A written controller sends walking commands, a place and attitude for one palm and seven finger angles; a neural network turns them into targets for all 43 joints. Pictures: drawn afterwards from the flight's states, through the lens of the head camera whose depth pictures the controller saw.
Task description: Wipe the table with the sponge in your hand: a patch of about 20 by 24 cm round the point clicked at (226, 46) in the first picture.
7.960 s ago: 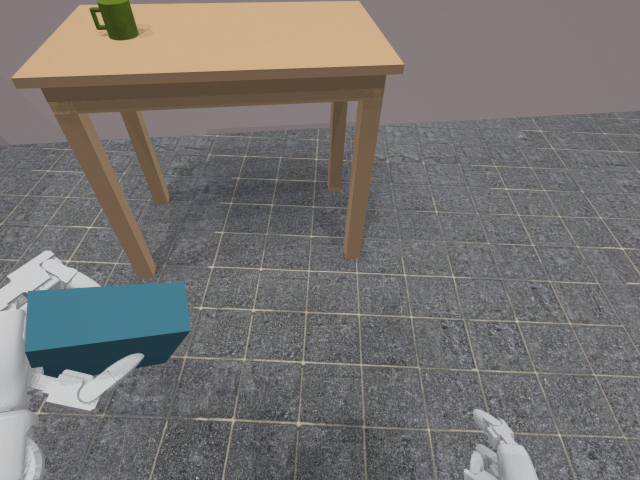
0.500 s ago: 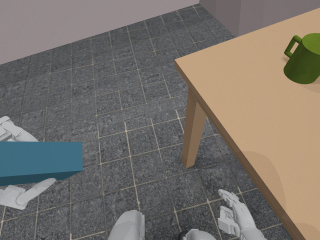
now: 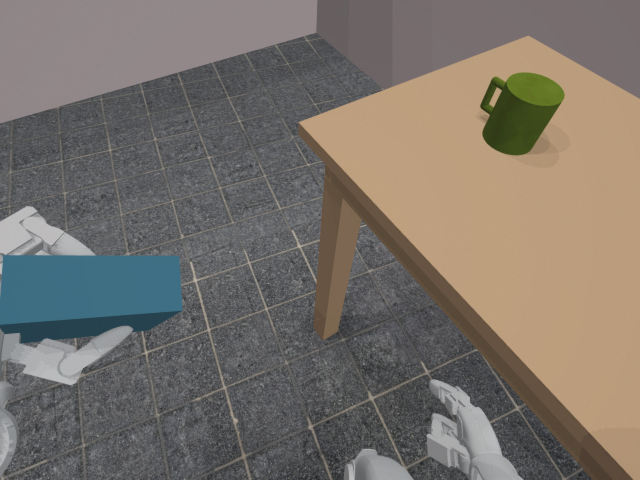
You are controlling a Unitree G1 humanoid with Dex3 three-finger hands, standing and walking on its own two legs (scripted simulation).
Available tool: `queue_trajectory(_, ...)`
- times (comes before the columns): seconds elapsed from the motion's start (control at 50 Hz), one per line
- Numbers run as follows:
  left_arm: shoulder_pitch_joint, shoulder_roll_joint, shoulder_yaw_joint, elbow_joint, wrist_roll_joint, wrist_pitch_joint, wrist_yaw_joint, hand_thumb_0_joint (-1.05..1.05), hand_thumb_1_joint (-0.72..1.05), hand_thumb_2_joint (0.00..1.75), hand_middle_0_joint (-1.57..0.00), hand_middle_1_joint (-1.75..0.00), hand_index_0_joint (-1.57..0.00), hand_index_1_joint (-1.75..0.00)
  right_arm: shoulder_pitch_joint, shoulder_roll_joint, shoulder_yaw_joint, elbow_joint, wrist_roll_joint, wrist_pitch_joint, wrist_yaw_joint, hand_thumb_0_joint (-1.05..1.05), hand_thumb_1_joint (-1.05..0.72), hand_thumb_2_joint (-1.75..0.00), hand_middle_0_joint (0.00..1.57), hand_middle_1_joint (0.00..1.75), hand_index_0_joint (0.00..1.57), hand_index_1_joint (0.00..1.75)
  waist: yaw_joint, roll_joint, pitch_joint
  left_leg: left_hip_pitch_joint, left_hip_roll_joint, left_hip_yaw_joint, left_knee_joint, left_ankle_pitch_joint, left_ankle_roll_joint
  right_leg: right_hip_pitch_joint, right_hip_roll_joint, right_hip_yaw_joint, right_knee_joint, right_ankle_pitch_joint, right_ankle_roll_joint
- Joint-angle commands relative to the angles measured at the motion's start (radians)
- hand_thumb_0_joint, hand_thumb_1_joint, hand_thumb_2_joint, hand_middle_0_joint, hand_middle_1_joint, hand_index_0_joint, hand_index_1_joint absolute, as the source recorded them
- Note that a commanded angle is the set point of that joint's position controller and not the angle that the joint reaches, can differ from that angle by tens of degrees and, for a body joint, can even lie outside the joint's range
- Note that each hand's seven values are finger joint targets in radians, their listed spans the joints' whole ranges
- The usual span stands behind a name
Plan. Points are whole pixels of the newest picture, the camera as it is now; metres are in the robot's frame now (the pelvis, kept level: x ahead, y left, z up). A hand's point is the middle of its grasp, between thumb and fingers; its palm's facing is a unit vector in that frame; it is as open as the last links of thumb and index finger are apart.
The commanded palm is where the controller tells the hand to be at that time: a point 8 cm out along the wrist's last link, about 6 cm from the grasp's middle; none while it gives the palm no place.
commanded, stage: turn to face it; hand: left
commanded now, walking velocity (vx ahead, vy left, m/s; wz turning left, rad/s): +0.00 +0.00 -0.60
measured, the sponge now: (116, 300) +0.23 +0.23 +0.14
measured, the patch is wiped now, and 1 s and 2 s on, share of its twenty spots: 0.00 0.00 0.00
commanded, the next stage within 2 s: take the last steps up to it in 1.88 s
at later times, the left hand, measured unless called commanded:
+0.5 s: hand (216, 264) +0.26 +0.14 +0.18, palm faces -0.01 -0.84 -0.54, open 9.3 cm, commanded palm +0.23 +0.21 +0.18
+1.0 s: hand (359, 343) +0.21 +0.01 +0.19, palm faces -0.25 -0.79 -0.57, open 9.3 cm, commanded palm +0.20 +0.10 +0.18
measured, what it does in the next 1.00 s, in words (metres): walks backwards, turning right: right foot, then left foot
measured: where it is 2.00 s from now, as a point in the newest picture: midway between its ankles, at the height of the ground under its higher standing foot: outside the picture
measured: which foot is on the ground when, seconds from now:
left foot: down 0.00-0.20, up 0.22-0.48, down 0.50-0.86, up 0.88-1.00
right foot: up 0.00-0.18, down 0.20-0.52, up 0.54-0.84, down 0.86-1.00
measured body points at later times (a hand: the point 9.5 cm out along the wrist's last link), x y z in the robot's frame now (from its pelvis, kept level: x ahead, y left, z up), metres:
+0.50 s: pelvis -0.02 +0.00 -0.01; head +0.05 -0.01 +0.43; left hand +0.26 +0.18 +0.21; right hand +0.07 -0.28 -0.10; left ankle +0.05 +0.12 -0.73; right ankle +0.02 -0.12 -0.73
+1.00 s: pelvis -0.10 -0.02 -0.01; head -0.07 -0.08 +0.44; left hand +0.22 +0.06 +0.22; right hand -0.12 -0.30 -0.12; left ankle -0.01 +0.11 -0.66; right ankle -0.13 -0.09 -0.73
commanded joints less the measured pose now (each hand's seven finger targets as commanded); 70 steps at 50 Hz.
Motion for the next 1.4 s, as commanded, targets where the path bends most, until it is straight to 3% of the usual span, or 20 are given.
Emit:
queue_trajectory(0.0, -0.048, 0.108, 0.060, -0.311, -0.012, -0.079, 0.012, 0.00, 0.10, 1.30, -1.20, -1.60, -1.20, -1.60, -0.009, -0.188, -0.091, -0.156, 0.022, -0.095, -0.003, 0.00, -0.90, -0.90, 0.20, 0.30, 0.20, 0.30, -0.054, 0.334, -0.121, 0.155, 0.319, -0.015, -0.065, 0.757, 0.090, -0.061, -0.097, -0.087, 0.062, -0.019, 0.029)
queue_trajectory(0.14, -0.072, 0.146, 0.109, -0.211, -0.010, -0.069, 0.011, 0.00, 0.10, 1.30, -1.20, -1.60, -1.20, -1.60, 0.038, -0.205, -0.094, -0.158, 0.022, -0.136, -0.002, 0.00, -0.90, -0.90, 0.20, 0.30, 0.20, 0.30, -0.066, 0.299, -0.139, 0.090, 0.282, 0.077, 0.205, 0.827, 0.007, 0.290, -0.028, -0.225, -0.332, 0.177, 0.019)
queue_trajectory(0.18, -0.059, 0.189, 0.150, -0.192, -0.005, -0.083, 0.015, 0.00, 0.10, 1.30, -1.20, -1.60, -1.20, -1.60, 0.035, -0.194, -0.093, -0.168, 0.030, -0.131, 0.004, 0.00, -0.90, -0.90, 0.20, 0.30, 0.20, 0.30, -0.052, 0.062, -0.198, -0.154, 0.173, 0.098, 0.571, 0.421, -0.039, 0.545, -0.198, 0.019, -0.388, 0.699, -0.091)
queue_trajectory(0.2, -0.013, 0.228, 0.203, -0.183, -0.020, -0.095, 0.026, 0.00, 0.10, 1.30, -1.20, -1.60, -1.20, -1.60, -0.008, -0.168, -0.086, -0.185, 0.027, -0.129, -0.004, 0.00, -0.90, -0.90, 0.20, 0.30, 0.20, 0.30, -0.033, -0.174, -0.237, -0.391, 0.027, 0.033, 0.793, -0.257, -0.069, 0.660, -0.384, 0.345, -0.379, 1.231, -0.229)
queue_trajectory(0.22, 0.066, 0.220, 0.222, -0.134, -0.023, -0.093, 0.035, 0.00, 0.10, 1.30, -1.20, -1.60, -1.20, -1.60, -0.011, -0.164, -0.077, -0.173, 0.016, -0.123, -0.010, 0.00, -0.90, -0.90, 0.20, 0.30, 0.20, 0.30, -0.044, -0.127, -0.245, -0.433, 0.069, -0.116, 0.856, -0.342, -0.072, 0.631, -0.468, 0.394, -0.380, 1.264, -0.252)
queue_trajectory(0.32, 0.120, 0.255, 0.265, -0.404, -0.055, -0.127, 0.036, 0.00, 0.10, 1.30, -1.20, -1.60, -1.20, -1.60, -0.069, -0.153, -0.048, -0.165, 0.006, -0.062, -0.002, 0.00, -0.90, -0.90, 0.20, 0.30, 0.20, 0.30, -0.060, 0.058, -0.294, -0.261, 0.069, -0.115, 0.533, -0.156, -0.069, 0.391, -0.334, 0.223, -0.439, 0.652, -0.200)
queue_trajectory(0.44, 0.163, 0.214, 0.271, -0.327, -0.049, -0.101, 0.044, 0.00, 0.10, 1.30, -1.20, -1.60, -1.20, -1.60, 0.009, -0.163, -0.073, -0.129, 0.010, -0.074, -0.020, 0.00, -0.90, -0.90, 0.20, 0.30, 0.20, 0.30, -0.062, -0.053, -0.300, -0.009, 0.009, -0.064, 0.065, 0.041, -0.053, 0.224, -0.261, 0.243, -0.433, 0.259, -0.145)
queue_trajectory(0.46, 0.155, 0.198, 0.258, -0.295, -0.047, -0.099, 0.041, 0.00, 0.10, 1.30, -1.20, -1.60, -1.20, -1.60, 0.021, -0.172, -0.083, -0.125, 0.013, -0.077, -0.028, 0.00, -0.90, -0.90, 0.20, 0.30, 0.20, 0.30, -0.073, -0.014, -0.286, 0.084, 0.038, -0.079, -0.040, 0.085, -0.035, 0.146, -0.221, 0.219, -0.361, 0.213, -0.103)
queue_trajectory(0.5, 0.107, 0.171, 0.246, -0.263, -0.031, -0.111, 0.029, 0.00, 0.10, 1.30, -1.20, -1.60, -1.20, -1.60, -0.001, -0.220, -0.108, -0.152, 0.004, -0.082, -0.045, 0.00, -0.90, -0.90, 0.20, 0.30, 0.20, 0.30, -0.064, 0.342, -0.204, 0.075, 0.386, -0.382, -0.186, 0.241, 0.118, -0.064, -0.037, 0.023, 0.102, -0.187, 0.009)
queue_trajectory(0.54, 0.081, 0.209, 0.264, -0.157, -0.010, -0.123, 0.029, 0.00, 0.10, 1.30, -1.20, -1.60, -1.20, -1.60, -0.030, -0.190, -0.097, -0.137, -0.005, -0.096, -0.049, 0.00, -0.90, -0.90, 0.20, 0.30, 0.20, 0.30, -0.066, 0.316, -0.153, -0.103, 0.459, -0.358, -0.194, 0.303, 0.163, -0.033, -0.089, 0.010, 0.418, -0.157, 0.030)
queue_trajectory(0.62, -0.060, 0.059, 0.051, -0.183, -0.002, -0.090, 0.006, 0.00, 0.10, 1.30, -1.20, -1.60, -1.20, -1.60, 0.005, -0.212, -0.114, -0.131, 0.039, -0.104, -0.025, 0.00, -0.90, -0.90, 0.20, 0.30, 0.20, 0.30, -0.065, 0.260, -0.092, -0.047, 0.329, -0.044, -0.098, 0.428, 0.102, -0.029, -0.123, -0.091, 0.239, -0.042, 0.055)
queue_trajectory(0.74, -0.102, 0.118, 0.056, -0.297, -0.004, -0.091, 0.028, 0.00, 0.10, 1.30, -1.20, -1.60, -1.20, -1.60, 0.033, -0.226, -0.106, -0.168, 0.022, -0.166, -0.033, 0.00, -0.90, -0.90, 0.20, 0.30, 0.20, 0.30, -0.076, 0.385, -0.110, -0.090, 0.333, -0.038, -0.114, 0.209, 0.073, 0.174, -0.099, -0.193, -0.092, -0.100, 0.053)
queue_trajectory(0.8, -0.031, 0.165, 0.132, -0.301, -0.018, -0.098, 0.033, 0.00, 0.10, 1.30, -1.20, -1.60, -1.20, -1.60, 0.063, -0.216, -0.108, -0.172, 0.024, -0.179, -0.020, 0.00, -0.90, -0.90, 0.20, 0.30, 0.20, 0.30, -0.055, 0.331, -0.184, -0.083, 0.300, 0.023, 0.063, 0.241, 0.029, 0.325, -0.093, -0.202, -0.319, 0.061, 0.036)
queue_trajectory(0.82, 0.013, 0.204, 0.173, -0.293, -0.015, -0.098, 0.035, 0.00, 0.10, 1.30, -1.20, -1.60, -1.20, -1.60, 0.084, -0.209, -0.109, -0.169, 0.029, -0.172, -0.017, 0.00, -0.90, -0.90, 0.20, 0.30, 0.20, 0.30, -0.065, 0.251, -0.216, -0.097, 0.260, 0.036, 0.157, 0.204, 0.005, 0.369, -0.141, -0.140, -0.409, 0.148, 0.006)
queue_trajectory(0.86, 0.038, 0.276, 0.254, -0.275, -0.033, -0.111, 0.047, 0.00, 0.10, 1.30, -1.20, -1.60, -1.20, -1.60, 0.016, -0.152, -0.083, -0.205, 0.024, -0.156, -0.026, 0.00, -0.90, -0.90, 0.20, 0.30, 0.20, 0.30, -0.040, -0.166, -0.220, -0.428, 0.057, 0.029, 0.532, -0.303, -0.066, 0.502, -0.422, 0.332, -0.459, 0.848, -0.163)
queue_trajectory(0.88, 0.055, 0.256, 0.262, -0.238, -0.053, -0.092, 0.047, 0.00, 0.10, 1.30, -1.20, -1.60, -1.20, -1.60, 0.000, -0.160, -0.090, -0.186, 0.032, -0.145, -0.030, 0.00, -0.90, -0.90, 0.20, 0.30, 0.20, 0.30, -0.041, -0.184, -0.254, -0.462, 0.059, -0.101, 0.684, -0.256, -0.068, 0.484, -0.448, 0.381, -0.475, 0.831, -0.183)
queue_trajectory(0.98, 0.182, 0.163, 0.252, -0.117, -0.060, -0.092, 0.040, 0.00, 0.10, 1.30, -1.20, -1.60, -1.20, -1.60, -0.031, -0.139, -0.079, -0.136, 0.021, -0.051, -0.033, 0.00, -0.90, -0.90, 0.20, 0.30, 0.20, 0.30, -0.069, -0.050, -0.260, -0.515, 0.060, -0.136, 0.721, -0.069, -0.090, 0.559, -0.329, 0.187, -0.435, 0.748, -0.169)
queue_trajectory(1.3, -0.010, 0.170, 0.127, -0.227, -0.029, -0.093, 0.028, 0.00, 0.10, 1.30, -1.20, -1.60, -1.20, -1.60, -0.012, -0.190, -0.092, -0.156, 0.008, -0.044, -0.041, 0.00, -0.90, -0.90, 0.20, 0.30, 0.20, 0.30, -0.030, -0.010, -0.218, -0.063, -0.030, -0.084, 0.057, -0.082, -0.014, 0.247, -0.268, 0.411, -0.595, 0.162, -0.141)
queue_trajectory(1.34, -0.001, 0.163, 0.128, -0.216, -0.032, -0.107, 0.018, 0.00, 0.10, 1.30, -1.20, -1.60, -1.20, -1.60, 0.008, -0.193, -0.093, -0.153, 0.010, -0.047, -0.040, 0.00, -0.90, -0.90, 0.20, 0.30, 0.20, 0.30, -0.050, 0.057, -0.233, 0.121, 0.041, -0.097, -0.113, -0.015, 0.021, 0.126, -0.185, 0.346, -0.492, 0.138, -0.080)
queue_trajectory(1.38, -0.028, 0.158, 0.138, -0.232, -0.024, -0.121, 0.007, 0.00, 0.10, 1.30, -1.20, -1.60, -1.20, -1.60, -0.023, -0.210, -0.100, -0.179, 0.005, -0.058, -0.044, 0.00, -0.90, -0.90, 0.20, 0.30, 0.20, 0.30, -0.047, 0.327, -0.168, 0.136, 0.317, -0.307, -0.199, 0.101, 0.131, -0.054, -0.034, 0.133, -0.135, -0.031, -0.006)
